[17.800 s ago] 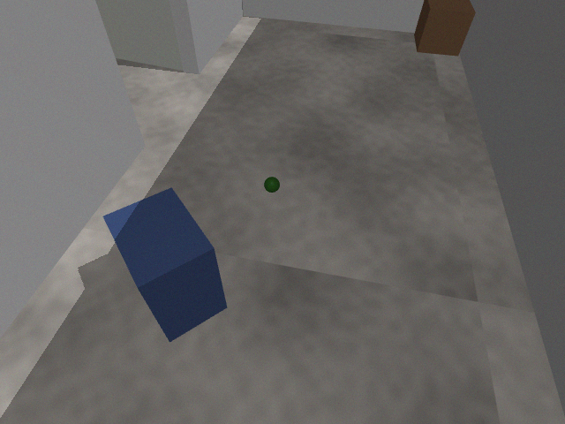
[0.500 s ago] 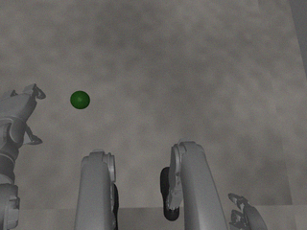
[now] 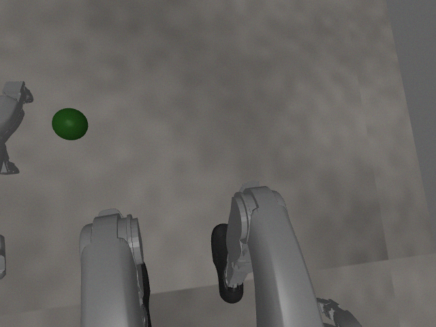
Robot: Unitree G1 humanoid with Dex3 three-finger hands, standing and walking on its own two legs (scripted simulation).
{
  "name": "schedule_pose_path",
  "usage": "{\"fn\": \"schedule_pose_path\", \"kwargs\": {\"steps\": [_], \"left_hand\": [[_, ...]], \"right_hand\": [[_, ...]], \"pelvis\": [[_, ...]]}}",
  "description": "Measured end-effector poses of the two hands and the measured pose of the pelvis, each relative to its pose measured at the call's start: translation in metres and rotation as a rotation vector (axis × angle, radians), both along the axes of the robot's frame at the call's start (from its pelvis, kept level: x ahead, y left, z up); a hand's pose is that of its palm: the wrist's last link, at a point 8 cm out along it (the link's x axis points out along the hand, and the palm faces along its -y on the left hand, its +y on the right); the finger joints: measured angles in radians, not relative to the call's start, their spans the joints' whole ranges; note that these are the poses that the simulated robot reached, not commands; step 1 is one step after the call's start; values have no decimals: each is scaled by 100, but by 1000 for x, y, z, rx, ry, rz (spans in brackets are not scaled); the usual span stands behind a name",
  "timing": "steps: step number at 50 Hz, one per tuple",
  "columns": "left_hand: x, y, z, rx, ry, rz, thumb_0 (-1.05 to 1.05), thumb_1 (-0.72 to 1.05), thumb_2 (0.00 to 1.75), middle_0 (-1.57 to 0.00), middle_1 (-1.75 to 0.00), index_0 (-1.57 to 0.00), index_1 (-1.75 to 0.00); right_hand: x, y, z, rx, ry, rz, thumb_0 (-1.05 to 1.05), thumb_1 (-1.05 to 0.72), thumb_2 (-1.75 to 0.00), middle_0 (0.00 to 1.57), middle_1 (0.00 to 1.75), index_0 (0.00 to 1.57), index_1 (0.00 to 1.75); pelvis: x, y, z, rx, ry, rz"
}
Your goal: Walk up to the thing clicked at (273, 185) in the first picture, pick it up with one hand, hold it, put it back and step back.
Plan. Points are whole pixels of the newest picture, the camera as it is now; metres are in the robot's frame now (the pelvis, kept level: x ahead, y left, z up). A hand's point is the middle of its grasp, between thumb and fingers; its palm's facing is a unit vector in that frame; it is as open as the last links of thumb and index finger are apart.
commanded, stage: rise first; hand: left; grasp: from above
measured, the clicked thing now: (70, 124) +0.55 +0.23 -0.34
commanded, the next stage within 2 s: none
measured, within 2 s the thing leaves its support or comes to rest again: neither
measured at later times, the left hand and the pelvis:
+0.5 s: hand (17, 129) +0.49 +0.29 -0.20, palm faces -0.46 -0.04 -0.89, open 14.1 cm; pelvis +0.00 +0.00 -0.02, yaw -2 degrees
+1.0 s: hand (23, 127) +0.50 +0.28 -0.21, palm faces -0.47 -0.04 -0.88, open 14.1 cm; pelvis +0.00 +0.00 -0.04, yaw -3 degrees
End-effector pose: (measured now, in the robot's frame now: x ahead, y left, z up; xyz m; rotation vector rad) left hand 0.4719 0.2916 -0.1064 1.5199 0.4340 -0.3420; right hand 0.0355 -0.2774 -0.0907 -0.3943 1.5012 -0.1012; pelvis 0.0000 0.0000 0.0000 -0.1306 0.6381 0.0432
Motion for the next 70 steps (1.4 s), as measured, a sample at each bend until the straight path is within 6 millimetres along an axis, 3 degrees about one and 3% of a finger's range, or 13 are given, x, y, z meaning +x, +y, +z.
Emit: {"fn": "schedule_pose_path", "kwargs": {"steps": [24,49,70], "left_hand": [[27,-4,-36,7,-11,36,0,-54,102,-9,-100,-9,-101],[37,-9,-47,2,-9,25,0,-55,104,-11,-98,-9,-101],[42,-11,-62,9,-16,28,0,-44,95,-20,-91,-18,-94]], "right_hand": [[-15,-5,-10,-13,59,26,0,-92,-90,20,30,20,30],[-30,-1,-12,-10,70,15,0,-92,-90,20,30,20,30],[-38,8,-18,-3,65,6,0,-92,-90,20,30,20,30]], "pelvis": [[4,-4,-24,-13,2,-20],[0,-2,-34,-32,-23,-28],[-1,0,-45,-45,-28,-35]]}}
